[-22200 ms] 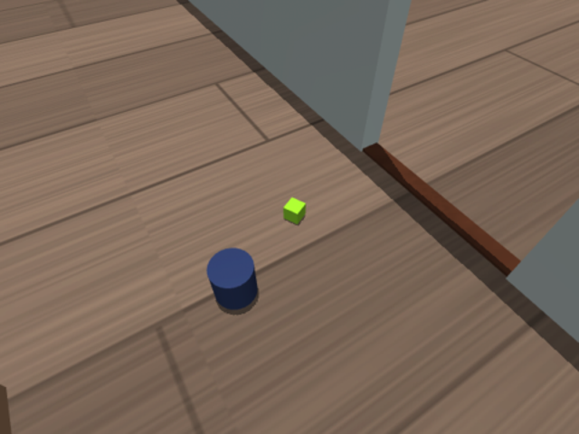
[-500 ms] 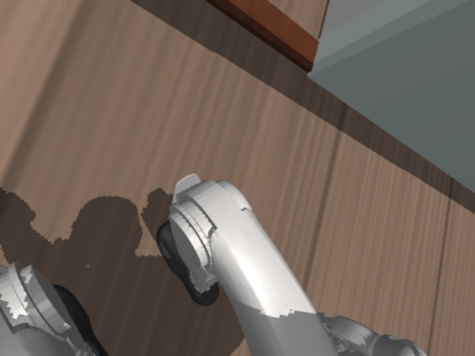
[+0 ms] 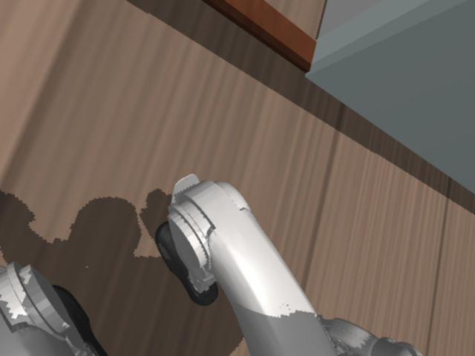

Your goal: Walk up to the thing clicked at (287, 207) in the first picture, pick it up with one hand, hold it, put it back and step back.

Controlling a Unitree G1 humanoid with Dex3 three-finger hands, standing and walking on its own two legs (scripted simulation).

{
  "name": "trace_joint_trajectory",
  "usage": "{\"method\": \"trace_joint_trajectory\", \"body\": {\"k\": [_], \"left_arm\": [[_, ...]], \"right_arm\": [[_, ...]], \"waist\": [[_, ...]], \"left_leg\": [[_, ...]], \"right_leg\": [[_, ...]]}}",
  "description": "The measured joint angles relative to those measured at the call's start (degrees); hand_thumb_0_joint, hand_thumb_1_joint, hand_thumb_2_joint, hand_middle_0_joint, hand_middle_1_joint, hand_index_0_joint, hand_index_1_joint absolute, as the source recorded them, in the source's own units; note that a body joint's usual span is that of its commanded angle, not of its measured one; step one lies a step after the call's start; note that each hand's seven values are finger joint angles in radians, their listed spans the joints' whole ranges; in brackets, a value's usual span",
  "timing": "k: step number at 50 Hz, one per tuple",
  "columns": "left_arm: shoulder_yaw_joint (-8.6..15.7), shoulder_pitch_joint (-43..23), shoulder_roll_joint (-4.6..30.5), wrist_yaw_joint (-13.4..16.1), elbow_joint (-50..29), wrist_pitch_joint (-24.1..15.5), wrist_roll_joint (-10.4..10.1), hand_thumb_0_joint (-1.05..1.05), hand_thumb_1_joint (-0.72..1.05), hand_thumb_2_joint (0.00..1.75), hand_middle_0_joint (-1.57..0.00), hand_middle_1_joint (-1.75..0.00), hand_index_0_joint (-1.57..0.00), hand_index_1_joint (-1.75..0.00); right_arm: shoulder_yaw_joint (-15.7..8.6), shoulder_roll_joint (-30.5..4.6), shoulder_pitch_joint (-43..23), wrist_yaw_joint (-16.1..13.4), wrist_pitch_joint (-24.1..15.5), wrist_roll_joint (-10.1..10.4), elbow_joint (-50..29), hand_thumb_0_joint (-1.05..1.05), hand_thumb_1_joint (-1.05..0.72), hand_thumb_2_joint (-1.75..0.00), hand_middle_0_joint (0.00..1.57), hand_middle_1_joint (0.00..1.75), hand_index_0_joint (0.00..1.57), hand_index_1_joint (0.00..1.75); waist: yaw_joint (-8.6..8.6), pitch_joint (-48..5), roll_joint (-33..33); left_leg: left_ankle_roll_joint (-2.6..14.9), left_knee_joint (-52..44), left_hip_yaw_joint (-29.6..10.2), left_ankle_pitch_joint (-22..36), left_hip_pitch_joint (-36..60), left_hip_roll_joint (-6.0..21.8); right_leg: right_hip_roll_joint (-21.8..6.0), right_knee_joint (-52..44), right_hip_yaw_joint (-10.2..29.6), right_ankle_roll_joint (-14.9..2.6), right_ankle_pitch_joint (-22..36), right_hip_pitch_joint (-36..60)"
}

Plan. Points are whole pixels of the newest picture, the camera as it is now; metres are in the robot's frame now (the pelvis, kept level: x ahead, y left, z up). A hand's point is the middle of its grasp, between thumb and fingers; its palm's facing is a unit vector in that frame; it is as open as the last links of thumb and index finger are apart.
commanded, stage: close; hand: left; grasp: from above
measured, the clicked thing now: out of the picture +0.46 +0.34 -0.29
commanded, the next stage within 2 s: settle in 0.04 s
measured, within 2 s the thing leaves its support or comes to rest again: leaves its support in 0.50 s
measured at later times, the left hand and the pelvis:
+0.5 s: hand out of the picture +0.45 +0.33 -0.25, palm faces +0.10 -0.48 -0.87, open 9.7 cm; pelvis +0.00 +0.00 +0.00, yaw +0 degrees
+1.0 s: hand out of the picture +0.44 +0.36 -0.16, palm faces +0.07 -0.49 -0.87, open 9.7 cm; pelvis +0.00 +0.00 +0.02, yaw +4 degrees
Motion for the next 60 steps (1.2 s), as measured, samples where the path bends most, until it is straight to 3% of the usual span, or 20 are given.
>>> {"method": "trace_joint_trajectory", "body": {"k": [13, 20, 24, 29, 36, 46, 60], "left_arm": [[0.3, 0.0, -0.1, -0.1, 0.6, -0.4, 0.6, -0.01, 0.05, 0.5, -0.75, -0.35, -0.72, -0.42], [1.3, -0.6, -0.3, -0.4, -0.8, 0.4, -0.7, 0.0, 0.07, 0.46, -0.77, -0.32, -0.74, -0.4], [2.0, -1.2, -0.8, -1.4, -2.4, 1.2, -0.2, 0.01, 0.07, 0.44, -0.78, -0.31, -0.75, -0.39], [3.0, -1.5, -2.0, -3.0, -5.7, 2.7, 2.1, 0.01, 0.07, 0.43, -0.79, -0.3, -0.75, -0.38], [2.5, -0.7, -5.0, -6.0, -9.9, 4.9, 4.7, 0.01, 0.08, 0.42, -0.8, -0.3, -0.76, -0.38], [1.2, 0.9, -10.4, -8.0, -7.8, 7.6, 4.3, 0.01, 0.09, 0.43, -0.82, -0.31, -0.74, -0.4], [3.0, 0.2, -13.2, -10.1, -6.9, 8.1, 7.2, 0.02, 0.11, 0.45, -0.93, -0.42, -0.7, -0.44]], "right_arm": [[-0.3, 0.2, 0.6, -0.2, -0.2, 0.4, 0.0, 0.0, -0.91, -0.9, 0.19, 0.3, 0.2, 0.3], [-0.5, 0.3, 1.5, 0.2, -0.1, 0.7, -0.4, 0.0, -0.91, -0.91, 0.19, 0.3, 0.2, 0.3], [-0.9, 0.4, 1.6, 0.2, 0.1, 0.9, -0.1, 0.0, -0.92, -0.91, 0.19, 0.3, 0.2, 0.3], [-2.8, 0.9, 2.0, 0.0, 0.5, 1.7, 0.3, 0.0, -0.92, -0.9, 0.19, 0.3, 0.2, 0.3], [-6.6, 1.8, 3.7, -0.4, 1.1, 3.3, 1.2, 0.0, -0.91, -0.9, 0.19, 0.3, 0.2, 0.3], [-10.1, 3.8, 4.8, -2.0, 1.4, 4.1, 4.5, 0.0, -0.91, -0.9, 0.19, 0.3, 0.2, 0.3], [-13.7, 4.2, 4.4, -4.4, 2.2, 3.9, 8.2, 0.0, -0.91, -0.9, 0.19, 0.3, 0.2, 0.3]], "waist": [[0.16, -0.5, 0.1], [0.54, -0.4, 0.1], [1.03, -0.6, 0.2], [1.9, -1.6, 1.0], [3.92, -5.3, 3.1], [6.42, -10.2, 5.6], [7.64, -12.0, 8.0]], "left_leg": [[0.18, 0.2, 0.0, 0.0, -0.2, 0.0], [-0.08, -0.3, 0.1, 0.0, 0.0, 0.0], [-0.23, -0.8, 0.2, 0.2, 0.0, -0.1], [-0.17, -1.8, 0.7, 0.5, -0.5, 0.0], [0.22, -3.1, 2.1, 0.6, -1.0, 0.4], [0.3, -4.9, 4.5, 0.6, 0.3, 0.4], [0.34, -6.3, 6.8, 1.6, 1.0, 0.6]], "right_leg": [[0.1, -0.1, 0.0, 0.2, 0.1, 0.0], [-0.1, -0.3, 0.1, -0.06, -0.1, 0.1], [-0.2, -0.6, 0.1, -0.25, 0.0, 0.0], [-0.3, -1.3, 0.5, -0.34, 0.2, -0.6], [-0.3, -2.0, 1.6, -0.28, 0.2, -1.5], [-0.9, -2.0, 3.5, -0.65, -0.5, -1.0], [-1.2, -1.6, 5.3, -0.93, -0.1, -1.5]]}}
